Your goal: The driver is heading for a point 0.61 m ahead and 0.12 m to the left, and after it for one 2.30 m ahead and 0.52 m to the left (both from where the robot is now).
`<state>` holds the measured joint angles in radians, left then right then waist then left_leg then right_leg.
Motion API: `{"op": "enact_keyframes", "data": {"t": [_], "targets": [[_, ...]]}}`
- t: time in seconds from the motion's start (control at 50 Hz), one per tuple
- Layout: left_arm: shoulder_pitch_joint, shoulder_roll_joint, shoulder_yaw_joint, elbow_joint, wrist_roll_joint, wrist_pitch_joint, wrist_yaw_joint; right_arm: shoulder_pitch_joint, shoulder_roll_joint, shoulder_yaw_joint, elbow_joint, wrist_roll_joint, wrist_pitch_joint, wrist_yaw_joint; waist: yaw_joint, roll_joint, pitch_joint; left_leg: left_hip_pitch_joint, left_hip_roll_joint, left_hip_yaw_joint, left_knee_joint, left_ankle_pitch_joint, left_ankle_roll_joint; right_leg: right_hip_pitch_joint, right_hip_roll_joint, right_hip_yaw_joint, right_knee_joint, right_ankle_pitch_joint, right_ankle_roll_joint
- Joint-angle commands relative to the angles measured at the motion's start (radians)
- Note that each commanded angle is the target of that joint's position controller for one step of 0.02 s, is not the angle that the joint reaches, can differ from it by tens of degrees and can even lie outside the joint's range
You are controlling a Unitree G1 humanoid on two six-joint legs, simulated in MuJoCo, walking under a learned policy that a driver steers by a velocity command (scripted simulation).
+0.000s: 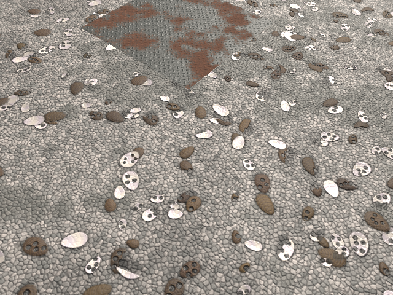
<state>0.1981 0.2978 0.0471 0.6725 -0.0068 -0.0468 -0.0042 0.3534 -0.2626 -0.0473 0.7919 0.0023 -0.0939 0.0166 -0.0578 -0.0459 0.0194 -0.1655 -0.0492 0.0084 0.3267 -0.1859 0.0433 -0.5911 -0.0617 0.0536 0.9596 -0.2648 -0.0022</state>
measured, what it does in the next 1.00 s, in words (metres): walks ahead, turning left: right foot, then left foot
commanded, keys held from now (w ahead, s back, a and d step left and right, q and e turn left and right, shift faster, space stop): w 0.16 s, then w+q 0.30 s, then q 0.54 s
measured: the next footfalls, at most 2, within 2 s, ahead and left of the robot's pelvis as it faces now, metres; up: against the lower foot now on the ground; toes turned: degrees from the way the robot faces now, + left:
right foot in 0.24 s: +0.29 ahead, -0.15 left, +0.00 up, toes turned +0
left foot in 0.72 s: +0.51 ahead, +0.10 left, +0.00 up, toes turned +15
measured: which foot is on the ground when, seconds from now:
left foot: down 0.00-0.24, up 0.26-0.70, down 0.72-1.00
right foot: up 0.00-0.22, down 0.24-0.72, up 0.74-1.00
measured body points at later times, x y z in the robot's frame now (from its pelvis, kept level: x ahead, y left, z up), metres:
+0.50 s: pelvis +0.26 -0.06 +0.00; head +0.28 -0.07 +0.45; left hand +0.30 +0.22 -0.11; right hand +0.42 -0.33 -0.11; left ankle +0.33 +0.11 -0.67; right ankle +0.25 -0.15 -0.75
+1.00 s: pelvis +0.42 -0.01 -0.01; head +0.46 +0.02 +0.43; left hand +0.48 +0.31 -0.12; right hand +0.67 -0.22 -0.10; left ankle +0.47 +0.09 -0.75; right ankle +0.53 -0.16 -0.69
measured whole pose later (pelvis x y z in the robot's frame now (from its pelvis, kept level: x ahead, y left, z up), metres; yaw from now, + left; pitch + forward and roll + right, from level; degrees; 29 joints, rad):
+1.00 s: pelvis +0.42 -0.01 -0.01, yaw +24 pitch +3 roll -1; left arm 0.08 0.30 0.05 0.72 0.01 0.00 0.03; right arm 0.18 -0.31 -0.08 0.63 0.00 0.02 -0.01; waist -0.03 -0.01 0.07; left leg -0.42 -0.12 -0.11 0.46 -0.08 0.07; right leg -0.56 -0.01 0.11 0.93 -0.38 0.08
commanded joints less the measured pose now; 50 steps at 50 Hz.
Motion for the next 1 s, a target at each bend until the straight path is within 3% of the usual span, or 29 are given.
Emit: {"op": "enact_keyframes", "data": {"t": [0.02, 0.1, 0.16, 0.2, 0.22, 0.24, 0.26, 0.28, 0.3, 0.34, 0.36, 0.4, 0.44, 0.54, 0.58, 0.64, 0.68, 0.7, 0.72, 0.74, 0.76, 0.78, 0.8, 0.82, 0.84, 0.86, 0.9, 0.94, 1.0], "targets": [[-0.074, 0.018, -0.006, -0.081, 0.003, -0.023, -0.009, -0.051, -0.179, -0.040, -0.058, 0.010, -0.010, -0.007, 0.008, 0.124, -0.001, 0.036, 0.251, -0.192, -0.175, 0.176, 0.178, -0.040, -0.027, -0.007, -0.184, 0.138, 0.012], [-0.181, 0.029, -0.006, -0.102, -0.009, -0.032, -0.022, 0.013, -0.199, -0.041, -0.017, 0.021, 0.004, -0.006, -0.030, 0.127, 0.015, 0.049, 0.251, -0.140, -0.161, 0.195, 0.153, 0.046, 0.008, -0.038, -0.351, 0.263, 0.013], [-0.222, 0.047, 0.001, -0.123, -0.013, -0.037, -0.033, 0.039, -0.211, -0.044, 0.008, 0.027, 0.019, -0.009, -0.022, 0.135, 0.030, 0.119, 0.291, -0.153, -0.123, 0.227, 0.132, 0.062, 0.020, -0.038, -0.418, 0.212, -0.022], [-0.151, 0.076, 0.018, -0.109, -0.009, -0.044, -0.032, 0.027, -0.222, -0.045, 0.016, 0.030, 0.031, -0.013, 0.041, 0.132, 0.000, 0.118, 0.283, -0.152, -0.027, 0.372, 0.106, 0.209, 0.047, -0.055, -0.484, 0.185, -0.052], [-0.031, 0.114, 0.040, -0.073, -0.002, -0.044, -0.025, 0.025, -0.209, -0.039, 0.015, 0.029, 0.033, -0.015, 0.102, 0.113, -0.074, 0.079, 0.237, -0.119, 0.113, 0.475, 0.082, 0.394, 0.061, -0.066, -0.509, 0.189, -0.077], [0.142, 0.176, 0.063, -0.042, 0.011, -0.042, -0.013, 0.008, -0.163, -0.018, -0.008, 0.012, 0.028, -0.015, 0.182, 0.061, -0.207, -0.076, 0.184, -0.080, 0.360, 0.342, 0.044, 0.669, -0.066, 0.054, -0.474, 0.200, -0.129], [0.233, 0.276, 0.085, -0.027, 0.023, -0.030, -0.005, 0.109, -0.051, 0.017, -0.038, 0.004, 0.012, -0.015, 0.160, -0.193, -0.352, -0.448, 0.036, -0.004, 0.737, -0.174, -0.030, 1.005, -0.334, 0.460, -0.523, 0.078, -0.268], [0.255, 0.193, 0.066, -0.019, 0.015, -0.026, -0.006, 0.088, -0.122, 0.001, -0.023, 0.025, 0.000, -0.014, 0.188, -0.177, -0.370, -0.562, 0.038, -0.125, 0.894, -0.388, -0.033, 0.967, -0.358, 0.630, -0.626, -0.080, -0.297], [0.194, 0.147, 0.049, -0.015, 0.007, -0.028, -0.006, 0.016, -0.185, -0.022, -0.043, 0.045, -0.003, -0.012, 0.176, -0.117, -0.212, -0.626, 0.086, -0.135, 0.938, -0.318, -0.025, 0.844, -0.326, 0.493, -0.652, -0.105, -0.256], [0.074, 0.080, 0.028, -0.014, 0.009, -0.035, -0.012, -0.055, -0.166, -0.025, -0.055, 0.030, 0.008, -0.015, 0.119, -0.062, -0.070, -0.585, 0.150, -0.105, 0.869, -0.175, -0.031, 0.621, -0.241, 0.288, -0.719, -0.006, -0.214], [0.037, 0.060, 0.023, -0.010, 0.016, -0.045, -0.014, -0.041, -0.151, -0.029, -0.049, 0.025, 0.022, -0.016, 0.085, -0.077, -0.041, -0.529, 0.174, -0.114, 0.837, -0.128, -0.036, 0.539, -0.213, 0.214, -0.755, 0.058, -0.199], [0.006, 0.056, 0.029, 0.007, 0.019, -0.063, -0.016, -0.016, -0.106, -0.023, -0.037, 0.027, 0.046, -0.017, 0.053, -0.061, -0.019, -0.470, 0.179, -0.112, 0.817, -0.076, -0.050, 0.456, -0.197, 0.116, -0.806, 0.169, -0.199], [0.007, 0.074, 0.038, 0.029, 0.023, -0.074, -0.012, -0.041, -0.093, -0.024, -0.051, 0.023, 0.058, -0.019, 0.043, -0.029, 0.003, -0.500, 0.180, -0.126, 0.775, -0.007, -0.061, 0.444, -0.198, 0.038, -0.829, 0.268, -0.202], [-0.006, 0.116, 0.048, 0.059, 0.021, -0.058, 0.016, -0.182, -0.056, -0.011, -0.109, 0.005, 0.048, 0.007, 0.070, -0.005, 0.041, -0.425, 0.142, -0.035, 0.439, 0.245, -0.064, 0.424, -0.140, -0.185, -0.790, 0.585, -0.161], [0.034, 0.138, 0.054, 0.077, 0.013, -0.045, 0.027, -0.238, -0.049, -0.009, -0.142, 0.004, 0.048, 0.025, 0.096, -0.001, 0.027, -0.399, 0.126, -0.001, 0.359, 0.280, -0.055, 0.474, -0.159, -0.205, -0.757, 0.639, -0.154], [0.040, 0.168, 0.066, 0.089, -0.011, -0.017, 0.036, -0.251, -0.085, -0.025, -0.180, 0.004, 0.058, 0.045, 0.083, -0.021, 0.003, -0.393, 0.104, 0.015, 0.297, 0.180, -0.018, 0.582, -0.197, -0.212, -0.658, 0.715, -0.133], [0.019, 0.186, 0.075, 0.080, -0.025, 0.002, 0.046, -0.182, -0.127, -0.046, -0.180, -0.002, 0.062, 0.052, 0.038, -0.039, -0.045, -0.301, 0.053, 0.053, 0.275, 0.081, 0.019, 0.609, -0.197, -0.218, -0.506, 0.866, -0.109], [0.007, 0.177, 0.073, 0.073, -0.028, 0.011, 0.050, -0.086, -0.162, -0.067, -0.160, -0.002, 0.060, 0.047, -0.014, -0.015, -0.095, -0.180, 0.016, 0.066, 0.207, 0.120, 0.047, 0.589, -0.164, -0.237, -0.350, 0.857, -0.082], [0.039, 0.153, 0.063, 0.071, -0.018, 0.010, 0.048, 0.005, -0.218, -0.091, -0.142, -0.004, 0.060, 0.027, -0.055, 0.065, -0.155, 0.010, 0.027, 0.003, 0.126, 0.363, 0.087, 0.481, -0.096, -0.254, -0.123, 0.670, -0.026], [0.132, 0.037, 0.027, 0.041, 0.049, 0.003, 0.035, -0.005, -0.319, -0.104, -0.158, -0.006, 0.068, 0.001, 0.038, 0.331, -0.244, 0.308, 0.277, -0.328, 0.237, 0.912, 0.214, 0.146, 0.040, -0.244, 0.219, -0.233, 0.046], [0.169, 0.071, 0.017, 0.031, 0.035, -0.008, 0.018, -0.021, -0.319, -0.095, -0.209, -0.022, 0.061, 0.007, 0.030, 0.309, -0.456, 0.453, 0.442, -0.719, 0.147, 0.802, 0.420, -0.023, 0.159, -0.020, 0.471, -0.481, 0.076], [0.089, 0.144, 0.035, 0.033, 0.003, -0.008, 0.009, -0.064, -0.254, -0.082, -0.229, -0.013, 0.062, 0.014, -0.014, 0.145, -0.427, 0.398, 0.391, -0.617, 0.097, 0.650, 0.376, -0.064, 0.093, 0.071, 0.483, -0.389, 0.057], [0.023, 0.138, 0.033, 0.010, -0.006, -0.004, 0.013, -0.119, -0.214, -0.072, -0.229, 0.003, 0.062, 0.010, 0.005, 0.100, -0.306, 0.284, 0.337, -0.514, 0.079, 0.517, 0.320, -0.094, 0.065, 0.057, 0.423, -0.301, 0.047], [0.002, 0.125, 0.032, 0.018, 0.007, 0.005, 0.026, -0.158, -0.184, -0.063, -0.229, 0.015, 0.068, 0.004, 0.031, 0.036, -0.215, 0.159, 0.292, -0.453, 0.053, 0.426, 0.272, -0.089, 0.033, 0.051, 0.345, -0.244, 0.051], [-0.002, 0.134, 0.037, 0.014, 0.015, 0.017, 0.036, -0.188, -0.171, -0.059, -0.234, 0.014, 0.075, -0.004, 0.057, 0.054, -0.172, 0.049, 0.264, -0.422, 0.029, 0.376, 0.253, -0.040, 0.017, 0.057, 0.272, -0.208, 0.052], [0.006, 0.133, 0.038, 0.015, 0.015, 0.028, 0.036, -0.203, -0.173, -0.059, -0.241, 0.001, 0.081, -0.008, 0.078, 0.086, -0.151, -0.035, 0.238, -0.404, 0.007, 0.344, 0.237, 0.023, 0.023, 0.048, 0.219, -0.188, 0.053], [0.023, 0.100, 0.031, 0.024, 0.018, 0.035, 0.040, -0.212, -0.189, -0.067, -0.245, -0.011, 0.087, -0.016, 0.089, 0.118, -0.151, -0.100, 0.209, -0.370, 0.001, 0.383, 0.230, 0.079, 0.047, 0.026, 0.102, -0.172, 0.068], [0.005, 0.085, 0.025, 0.023, 0.020, 0.039, 0.044, -0.199, -0.210, -0.075, -0.243, -0.006, 0.094, -0.030, 0.079, 0.121, -0.174, -0.108, 0.199, -0.372, 0.006, 0.350, 0.225, 0.099, 0.059, 0.031, 0.015, -0.136, 0.084], [-0.031, 0.084, 0.024, 0.017, 0.015, 0.048, 0.041, -0.216, -0.213, -0.078, -0.251, 0.002, 0.112, -0.046, 0.067, 0.147, -0.171, -0.149, 0.168, -0.396, -0.007, 0.110, 0.189, 0.132, 0.072, 0.044, -0.077, -0.054, 0.091]]}}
